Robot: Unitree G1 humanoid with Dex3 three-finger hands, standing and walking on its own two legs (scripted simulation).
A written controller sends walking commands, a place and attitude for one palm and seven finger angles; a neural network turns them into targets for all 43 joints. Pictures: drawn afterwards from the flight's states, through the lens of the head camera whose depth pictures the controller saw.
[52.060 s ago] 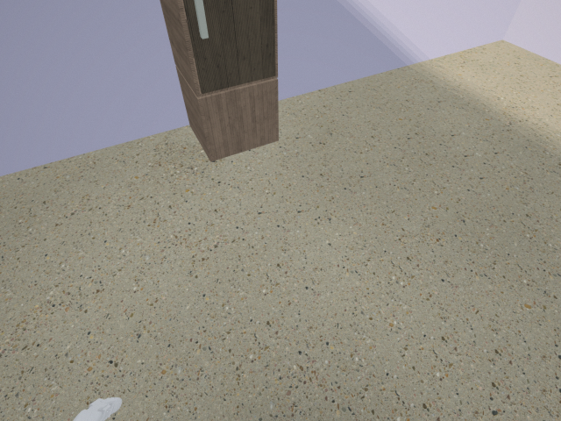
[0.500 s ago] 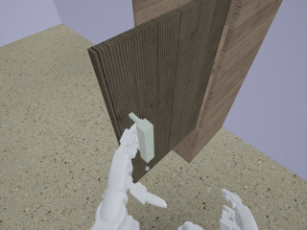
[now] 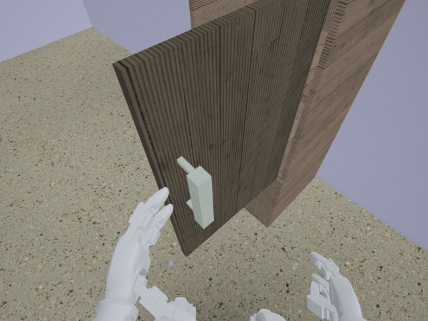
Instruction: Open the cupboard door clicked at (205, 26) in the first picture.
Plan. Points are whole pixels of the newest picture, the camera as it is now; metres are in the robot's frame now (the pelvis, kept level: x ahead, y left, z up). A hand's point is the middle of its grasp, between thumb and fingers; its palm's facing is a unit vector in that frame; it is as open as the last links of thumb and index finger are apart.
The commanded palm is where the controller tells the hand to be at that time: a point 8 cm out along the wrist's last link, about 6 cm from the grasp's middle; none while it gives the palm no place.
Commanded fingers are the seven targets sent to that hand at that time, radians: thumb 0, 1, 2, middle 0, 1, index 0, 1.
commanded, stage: slide the hand sideways off the handle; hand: left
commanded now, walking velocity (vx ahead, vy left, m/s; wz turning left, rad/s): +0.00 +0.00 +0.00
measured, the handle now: (194, 193) +0.33 +0.06 +0.07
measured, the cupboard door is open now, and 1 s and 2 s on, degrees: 87 87 87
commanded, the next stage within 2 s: draw the hand back to the body in 0.26 s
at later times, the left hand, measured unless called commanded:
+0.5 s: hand (140, 272) +0.19 +0.12 +0.08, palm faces -0.07 -1.00 -0.04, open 16.3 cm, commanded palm +0.16 +0.18 +0.09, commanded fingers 0.00 -0.50 0.30 -0.15 -0.30 -0.15 -0.30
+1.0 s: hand (69, 255) +0.19 +0.19 +0.15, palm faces +0.12 -0.96 -0.27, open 15.5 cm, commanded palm +0.15 +0.25 +0.17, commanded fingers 0.00 -0.05 0.50 -0.17 -0.30 -0.17 -0.30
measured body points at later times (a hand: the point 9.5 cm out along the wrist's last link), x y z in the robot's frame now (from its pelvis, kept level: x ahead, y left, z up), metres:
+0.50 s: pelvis +0.00 +0.00 -0.01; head +0.04 -0.01 +0.44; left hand +0.19 +0.17 +0.09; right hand +0.19 -0.22 -0.08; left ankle +0.03 +0.12 -0.66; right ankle +0.00 -0.09 -0.66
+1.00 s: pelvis +0.01 +0.02 +0.04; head +0.01 +0.00 +0.49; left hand +0.18 +0.24 +0.17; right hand +0.19 -0.21 -0.02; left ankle +0.03 +0.12 -0.66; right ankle +0.00 -0.09 -0.66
